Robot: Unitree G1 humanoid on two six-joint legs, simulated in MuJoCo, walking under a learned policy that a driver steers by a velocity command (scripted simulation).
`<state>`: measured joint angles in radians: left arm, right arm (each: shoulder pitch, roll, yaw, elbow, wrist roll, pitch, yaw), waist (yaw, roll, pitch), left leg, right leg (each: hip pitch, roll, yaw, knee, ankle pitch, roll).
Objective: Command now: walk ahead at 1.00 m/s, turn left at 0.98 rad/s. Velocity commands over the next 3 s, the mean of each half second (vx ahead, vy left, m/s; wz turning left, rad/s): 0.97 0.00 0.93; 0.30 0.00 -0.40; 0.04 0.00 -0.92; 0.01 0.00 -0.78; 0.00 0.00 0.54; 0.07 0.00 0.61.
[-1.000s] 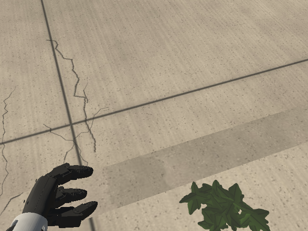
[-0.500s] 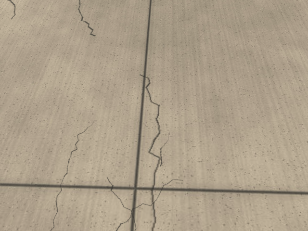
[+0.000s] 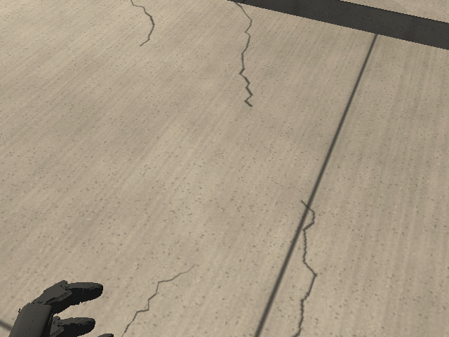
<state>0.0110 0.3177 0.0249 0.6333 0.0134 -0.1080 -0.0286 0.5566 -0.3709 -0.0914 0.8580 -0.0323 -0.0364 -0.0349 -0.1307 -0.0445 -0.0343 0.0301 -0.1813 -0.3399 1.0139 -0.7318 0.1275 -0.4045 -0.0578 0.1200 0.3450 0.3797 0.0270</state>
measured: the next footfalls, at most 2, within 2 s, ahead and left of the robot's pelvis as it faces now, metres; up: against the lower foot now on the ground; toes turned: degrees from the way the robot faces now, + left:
right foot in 0.02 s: +0.13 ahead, -0.16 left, -0.15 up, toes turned +5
left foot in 0.44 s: +0.48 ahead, +0.02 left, -0.15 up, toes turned +30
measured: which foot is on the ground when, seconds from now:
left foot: down 0.00-0.02, up 0.04-0.42, down 0.44-0.80, up 0.82-1.00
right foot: up 0.00-0.00, down 0.02-0.42, up 0.44-0.80, down 0.82-1.00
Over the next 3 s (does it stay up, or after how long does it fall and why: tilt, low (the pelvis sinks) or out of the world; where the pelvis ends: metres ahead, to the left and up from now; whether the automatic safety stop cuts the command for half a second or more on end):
stays up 0.88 0.05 -0.05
